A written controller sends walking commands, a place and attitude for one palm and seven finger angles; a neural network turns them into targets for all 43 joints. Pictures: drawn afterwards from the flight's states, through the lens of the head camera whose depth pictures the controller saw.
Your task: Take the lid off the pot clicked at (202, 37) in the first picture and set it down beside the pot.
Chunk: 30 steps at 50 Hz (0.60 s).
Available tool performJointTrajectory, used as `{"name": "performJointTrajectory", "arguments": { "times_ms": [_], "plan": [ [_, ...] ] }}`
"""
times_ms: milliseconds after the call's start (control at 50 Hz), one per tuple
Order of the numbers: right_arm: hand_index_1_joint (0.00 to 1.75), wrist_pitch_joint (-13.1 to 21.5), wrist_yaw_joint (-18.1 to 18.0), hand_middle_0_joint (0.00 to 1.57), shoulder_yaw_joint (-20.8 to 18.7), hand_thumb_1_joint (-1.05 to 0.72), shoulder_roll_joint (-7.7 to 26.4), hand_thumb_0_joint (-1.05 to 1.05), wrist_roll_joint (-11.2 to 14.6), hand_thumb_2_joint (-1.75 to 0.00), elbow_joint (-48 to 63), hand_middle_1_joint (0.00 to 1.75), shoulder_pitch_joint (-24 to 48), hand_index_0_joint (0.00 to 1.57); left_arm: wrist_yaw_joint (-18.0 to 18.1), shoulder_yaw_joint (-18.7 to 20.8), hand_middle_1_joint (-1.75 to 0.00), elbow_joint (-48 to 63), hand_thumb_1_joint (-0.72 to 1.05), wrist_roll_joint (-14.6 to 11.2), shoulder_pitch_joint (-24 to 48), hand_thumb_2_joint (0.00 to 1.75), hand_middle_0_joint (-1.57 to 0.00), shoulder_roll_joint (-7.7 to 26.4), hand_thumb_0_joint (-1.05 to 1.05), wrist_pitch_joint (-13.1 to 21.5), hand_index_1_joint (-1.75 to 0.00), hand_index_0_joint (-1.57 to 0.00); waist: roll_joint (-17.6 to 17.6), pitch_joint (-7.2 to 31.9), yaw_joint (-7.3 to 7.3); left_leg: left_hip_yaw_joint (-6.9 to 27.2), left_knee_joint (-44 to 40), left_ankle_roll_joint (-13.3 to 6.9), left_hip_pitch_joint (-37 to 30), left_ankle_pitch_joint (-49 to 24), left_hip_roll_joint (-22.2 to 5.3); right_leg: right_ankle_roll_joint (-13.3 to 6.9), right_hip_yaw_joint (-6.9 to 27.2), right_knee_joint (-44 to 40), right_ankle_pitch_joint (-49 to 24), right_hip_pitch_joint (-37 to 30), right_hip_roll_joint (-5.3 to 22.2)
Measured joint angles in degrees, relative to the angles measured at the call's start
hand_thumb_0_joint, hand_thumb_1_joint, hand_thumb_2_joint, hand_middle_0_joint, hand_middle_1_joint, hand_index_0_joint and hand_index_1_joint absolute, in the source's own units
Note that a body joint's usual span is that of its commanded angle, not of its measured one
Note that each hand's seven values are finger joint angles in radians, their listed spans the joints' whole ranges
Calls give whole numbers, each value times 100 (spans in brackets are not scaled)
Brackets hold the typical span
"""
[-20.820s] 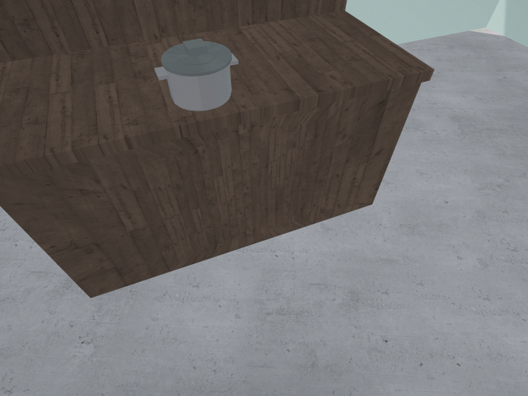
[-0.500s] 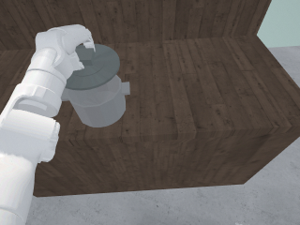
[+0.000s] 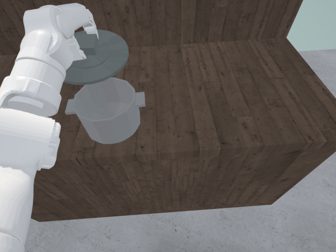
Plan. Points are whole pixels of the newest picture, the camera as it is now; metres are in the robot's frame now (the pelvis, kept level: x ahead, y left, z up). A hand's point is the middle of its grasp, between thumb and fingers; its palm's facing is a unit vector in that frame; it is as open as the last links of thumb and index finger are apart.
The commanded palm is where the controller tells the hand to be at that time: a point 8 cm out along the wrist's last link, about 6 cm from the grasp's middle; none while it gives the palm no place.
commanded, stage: lift the lid straight up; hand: left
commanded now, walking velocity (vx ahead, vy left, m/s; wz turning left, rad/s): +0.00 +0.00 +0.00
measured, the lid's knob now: (85, 44) +0.53 +0.16 +0.22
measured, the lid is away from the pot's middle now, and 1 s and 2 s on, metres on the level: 0.02 0.05 0.18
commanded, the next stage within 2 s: move the lid sideways beside the pot in 0.44 s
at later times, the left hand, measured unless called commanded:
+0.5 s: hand (77, 34) +0.49 +0.16 +0.27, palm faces -0.22 -0.08 -0.97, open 8.7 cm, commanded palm +0.47 +0.16 +0.33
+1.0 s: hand (47, 40) +0.47 +0.21 +0.27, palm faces -0.22 -0.05 -0.97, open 8.7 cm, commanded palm +0.47 +0.21 +0.33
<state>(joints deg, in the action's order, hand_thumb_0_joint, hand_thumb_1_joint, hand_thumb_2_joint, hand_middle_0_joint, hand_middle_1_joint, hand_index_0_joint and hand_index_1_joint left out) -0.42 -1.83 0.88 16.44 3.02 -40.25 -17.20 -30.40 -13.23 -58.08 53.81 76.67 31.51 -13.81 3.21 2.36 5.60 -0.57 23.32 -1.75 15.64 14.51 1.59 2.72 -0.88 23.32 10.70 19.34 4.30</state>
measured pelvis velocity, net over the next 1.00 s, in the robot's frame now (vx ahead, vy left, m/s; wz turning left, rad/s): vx -0.01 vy -0.01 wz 0.00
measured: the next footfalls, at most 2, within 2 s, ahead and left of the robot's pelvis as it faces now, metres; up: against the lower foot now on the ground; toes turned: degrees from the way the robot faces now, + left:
none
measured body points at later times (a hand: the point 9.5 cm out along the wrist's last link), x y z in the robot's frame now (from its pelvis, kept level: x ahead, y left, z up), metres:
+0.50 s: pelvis +0.00 +0.00 +0.00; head +0.04 -0.03 +0.45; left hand +0.50 +0.16 +0.32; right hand +0.10 -0.26 -0.13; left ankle -0.04 +0.10 -0.74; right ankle +0.00 -0.16 -0.74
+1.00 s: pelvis -0.01 -0.01 +0.00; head +0.03 -0.03 +0.45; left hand +0.48 +0.21 +0.33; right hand +0.07 -0.28 -0.13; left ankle -0.04 +0.10 -0.74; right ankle +0.00 -0.16 -0.74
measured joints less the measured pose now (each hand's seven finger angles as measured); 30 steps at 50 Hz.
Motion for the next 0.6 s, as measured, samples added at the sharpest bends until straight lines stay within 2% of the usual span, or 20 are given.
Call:
{"name": "performJointTrajectory", "arguments": {
  "times_ms": [260, 400, 600],
  "plan": [
    [30, 27, 47, 20, 28, -90, -27, 1, -6, -90, 48, 30, 93, 20, -94, -80, -115, 198, 28, 48, 216, 87, -99, -36, 2, -183, -84, -41, 31, 53, -66, 25, -62, 1, -18, -8, 13, 2, -23, -39, 13, -17, 13],
    [30, -77, 81, 20, 68, -90, -19, 1, -3, -90, 52, 30, 201, 20, -128, -147, -115, 149, 28, 53, 315, 87, -99, -140, 2, -325, -84, -41, 57, 81, -105, 33, -72, 9, -11, -19, 15, 0, -29, -13, 26, 3, 16],
    [30, -135, 56, 20, 87, -90, -19, 1, 13, -90, 139, 30, 282, 20, -158, -73, -115, 265, 28, 98, 203, 87, -99, -130, 1, -278, -84, -42, 65, 68, -117, 26, -81, 35, -62, -42, -9, -19, -19, 16, 20, -23, -9]
  ]
}}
